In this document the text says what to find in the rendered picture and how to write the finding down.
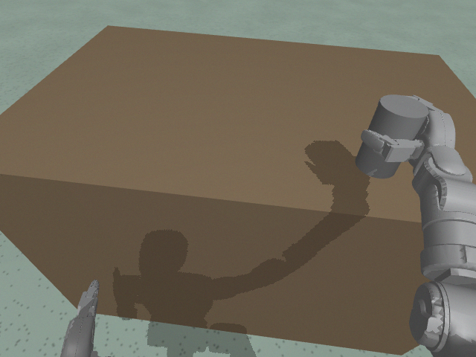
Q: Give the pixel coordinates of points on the left robot hand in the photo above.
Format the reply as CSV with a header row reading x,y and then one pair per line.
x,y
79,337

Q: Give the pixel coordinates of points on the right robot hand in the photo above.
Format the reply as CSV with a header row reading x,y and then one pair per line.
x,y
437,130

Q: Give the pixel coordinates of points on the right robot arm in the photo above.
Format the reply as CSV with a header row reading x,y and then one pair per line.
x,y
443,318

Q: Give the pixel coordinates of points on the can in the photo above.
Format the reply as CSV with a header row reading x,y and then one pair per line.
x,y
398,117

